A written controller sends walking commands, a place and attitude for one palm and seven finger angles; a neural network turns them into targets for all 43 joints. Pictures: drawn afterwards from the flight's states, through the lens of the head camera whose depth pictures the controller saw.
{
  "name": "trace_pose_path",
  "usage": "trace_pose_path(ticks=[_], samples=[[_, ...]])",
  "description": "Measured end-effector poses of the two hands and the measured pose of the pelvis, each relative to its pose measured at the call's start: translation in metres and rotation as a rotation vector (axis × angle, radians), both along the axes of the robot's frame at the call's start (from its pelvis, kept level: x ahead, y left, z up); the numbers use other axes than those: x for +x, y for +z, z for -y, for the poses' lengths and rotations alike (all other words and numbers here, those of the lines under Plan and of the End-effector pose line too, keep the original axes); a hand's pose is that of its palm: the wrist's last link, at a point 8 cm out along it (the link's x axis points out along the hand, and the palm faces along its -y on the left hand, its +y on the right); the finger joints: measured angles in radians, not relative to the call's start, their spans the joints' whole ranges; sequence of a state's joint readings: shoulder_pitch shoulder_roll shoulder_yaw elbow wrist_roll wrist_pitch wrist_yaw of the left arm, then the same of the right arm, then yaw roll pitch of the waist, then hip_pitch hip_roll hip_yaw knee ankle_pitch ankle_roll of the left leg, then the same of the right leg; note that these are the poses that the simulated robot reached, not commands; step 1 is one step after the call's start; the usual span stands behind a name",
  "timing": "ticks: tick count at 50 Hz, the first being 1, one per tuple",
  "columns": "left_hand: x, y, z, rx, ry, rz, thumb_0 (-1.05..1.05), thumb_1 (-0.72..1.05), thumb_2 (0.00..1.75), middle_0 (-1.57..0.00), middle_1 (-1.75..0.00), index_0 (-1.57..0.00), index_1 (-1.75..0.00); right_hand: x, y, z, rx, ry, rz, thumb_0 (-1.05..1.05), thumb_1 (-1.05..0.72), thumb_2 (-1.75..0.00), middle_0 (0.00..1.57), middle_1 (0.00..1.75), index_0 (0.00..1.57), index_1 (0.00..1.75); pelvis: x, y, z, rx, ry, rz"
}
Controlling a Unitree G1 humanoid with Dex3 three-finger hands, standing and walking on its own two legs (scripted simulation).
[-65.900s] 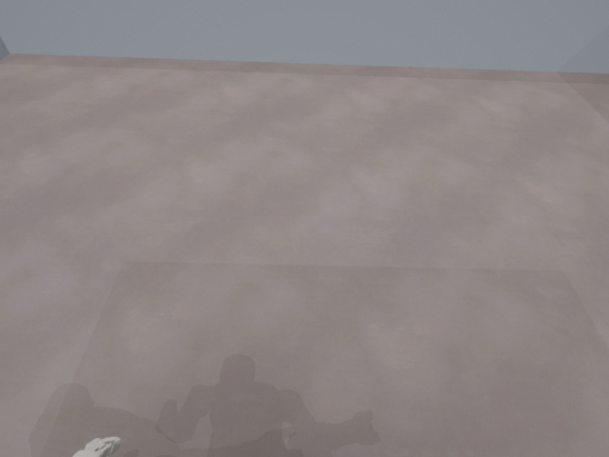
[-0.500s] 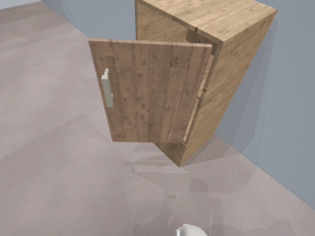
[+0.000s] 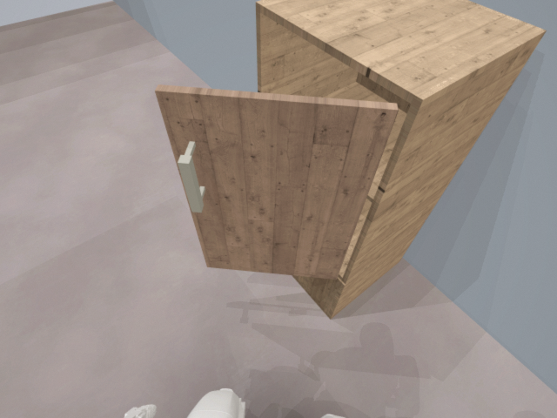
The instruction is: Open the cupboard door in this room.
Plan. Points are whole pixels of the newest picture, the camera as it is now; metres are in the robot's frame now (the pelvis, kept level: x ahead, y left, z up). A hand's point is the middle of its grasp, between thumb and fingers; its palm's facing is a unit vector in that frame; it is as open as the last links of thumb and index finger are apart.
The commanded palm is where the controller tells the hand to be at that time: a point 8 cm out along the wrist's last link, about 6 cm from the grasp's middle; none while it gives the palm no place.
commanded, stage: come to a stop and stand still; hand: left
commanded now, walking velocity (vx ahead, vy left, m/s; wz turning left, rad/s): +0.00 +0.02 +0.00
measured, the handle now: (194, 178) +0.52 +0.20 -0.01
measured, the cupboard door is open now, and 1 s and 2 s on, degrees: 47 47 47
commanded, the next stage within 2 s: look again from close up in 1.18 s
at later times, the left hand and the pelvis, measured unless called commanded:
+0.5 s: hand out of the picture -0.01 +0.28 -0.16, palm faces +0.01 -0.96 -0.27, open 7.4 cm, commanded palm none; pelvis -0.02 +0.08 +0.00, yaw -3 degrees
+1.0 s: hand out of the picture +0.05 +0.24 -0.16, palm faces -0.04 -0.97 -0.23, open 7.3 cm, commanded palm none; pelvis +0.00 +0.07 +0.01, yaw -3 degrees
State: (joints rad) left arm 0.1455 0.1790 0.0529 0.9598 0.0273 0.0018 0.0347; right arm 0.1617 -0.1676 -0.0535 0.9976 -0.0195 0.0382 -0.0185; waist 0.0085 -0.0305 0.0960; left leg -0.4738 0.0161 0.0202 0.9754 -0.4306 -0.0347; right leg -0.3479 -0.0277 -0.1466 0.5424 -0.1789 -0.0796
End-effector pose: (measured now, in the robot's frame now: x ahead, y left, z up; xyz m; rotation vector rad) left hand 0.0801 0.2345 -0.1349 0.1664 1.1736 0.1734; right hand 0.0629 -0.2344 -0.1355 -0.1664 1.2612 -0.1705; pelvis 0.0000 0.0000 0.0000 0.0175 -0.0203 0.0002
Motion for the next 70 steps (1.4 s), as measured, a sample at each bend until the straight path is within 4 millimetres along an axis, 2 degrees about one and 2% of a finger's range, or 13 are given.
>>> trace_pose_path(ticks=[3,7,11,15,20,23,27,34,39,46,52,60,70], samples=[[-0.021,-0.004,-0.015,0.003,0.026,-0.03,-0.01,0.92,0.9,-0.2,-0.3,-0.2,-0.3,0.019,0.007,-0.008,-0.01,0.033,0.054,0.0,-0.91,-0.9,0.2,0.3,0.19,0.3,-0.004,0.0,-0.008,-0.001,0.003,-0.003],[-0.051,-0.014,-0.036,0.007,0.028,-0.079,0.0,0.91,0.9,-0.2,-0.3,-0.2,-0.3,0.026,0.01,-0.024,-0.025,0.069,0.112,0.0,-0.91,-0.9,0.2,0.3,0.2,0.3,-0.01,-0.007,-0.025,-0.022,0.014,0.002],[-0.071,-0.012,-0.059,0.021,0.023,-0.103,0.0,0.91,0.9,-0.2,-0.3,-0.2,-0.29,0.021,0.013,-0.042,-0.026,0.06,0.162,0.01,-0.91,-0.9,0.2,0.3,0.2,0.3,-0.013,-0.008,-0.046,-0.018,-0.009,0.031],[-0.082,-0.004,-0.078,0.043,0.006,-0.108,0.0,0.91,0.9,-0.2,-0.3,-0.2,-0.29,0.017,0.01,-0.059,0.002,0.035,0.197,0.01,-0.91,-0.9,0.2,0.3,0.2,0.3,-0.013,-0.008,-0.063,-0.019,-0.032,0.034],[-0.093,0.001,-0.088,0.059,0.003,-0.121,0.0,0.91,0.9,-0.2,-0.3,-0.2,-0.29,0.006,0.0,-0.077,0.036,0.025,0.186,0.01,-0.91,-0.9,0.2,0.3,0.2,0.3,-0.016,-0.008,-0.074,-0.009,-0.042,0.034],[-0.096,0.004,-0.089,0.053,-0.001,-0.13,0.0,0.91,0.9,-0.2,-0.3,-0.2,-0.29,-0.006,-0.003,-0.084,0.051,0.014,0.153,0.01,-0.91,-0.9,0.2,0.3,0.2,0.3,-0.017,-0.006,-0.078,-0.011,-0.045,0.029],[-0.092,0.005,-0.086,0.038,-0.014,-0.141,0.0,0.91,0.9,-0.2,-0.3,-0.2,-0.29,-0.026,-0.003,-0.082,0.039,-0.01,0.1,0.0,-0.92,-0.9,0.2,0.3,0.2,0.3,-0.016,-0.002,-0.081,-0.008,-0.048,0.02],[-0.071,0.004,-0.073,0.006,-0.04,-0.126,0.0,0.91,0.9,-0.2,-0.3,-0.2,-0.29,-0.06,-0.002,-0.075,0.022,-0.049,-0.012,0.01,-0.92,-0.9,0.2,0.3,0.2,0.3,-0.009,0.003,-0.079,-0.004,-0.049,0.012],[-0.053,0.003,-0.064,-0.001,-0.056,-0.111,0.0,0.91,0.9,-0.2,-0.3,-0.2,-0.29,-0.073,-0.001,-0.074,0.023,-0.072,-0.059,0.01,-0.91,-0.9,0.2,0.3,0.2,0.3,-0.003,0.005,-0.074,-0.003,-0.051,0.014],[-0.036,0.005,-0.059,0.004,-0.066,-0.095,0.0,0.92,0.9,-0.2,-0.3,-0.2,-0.29,-0.072,-0.002,-0.076,0.042,-0.082,-0.077,0.01,-0.91,-0.9,0.2,0.3,0.2,0.3,0.003,0.008,-0.068,-0.006,-0.051,0.02],[-0.034,0.006,-0.055,0.006,-0.063,-0.099,0.0,0.92,0.9,-0.2,-0.3,-0.2,-0.29,-0.064,-0.003,-0.078,0.06,-0.078,-0.075,0.01,-0.91,-0.9,0.2,0.3,0.2,0.3,0.005,0.009,-0.064,-0.008,-0.051,0.021],[-0.047,0.004,-0.05,-0.005,-0.046,-0.137,0.0,0.92,0.9,-0.2,-0.3,-0.2,-0.29,-0.06,-0.002,-0.076,0.06,-0.073,-0.086,0.01,-0.92,-0.9,0.2,0.3,0.2,0.3,0.008,0.01,-0.061,-0.011,-0.05,0.021],[-0.068,-0.001,-0.04,-0.039,-0.031,-0.196,0.0,0.91,0.9,-0.2,-0.3,-0.2,-0.29,-0.065,0.0,-0.076,0.051,-0.077,-0.113,0.01,-0.91,-0.9,0.2,0.3,0.2,0.3,0.009,0.011,-0.061,-0.013,-0.05,0.022]])
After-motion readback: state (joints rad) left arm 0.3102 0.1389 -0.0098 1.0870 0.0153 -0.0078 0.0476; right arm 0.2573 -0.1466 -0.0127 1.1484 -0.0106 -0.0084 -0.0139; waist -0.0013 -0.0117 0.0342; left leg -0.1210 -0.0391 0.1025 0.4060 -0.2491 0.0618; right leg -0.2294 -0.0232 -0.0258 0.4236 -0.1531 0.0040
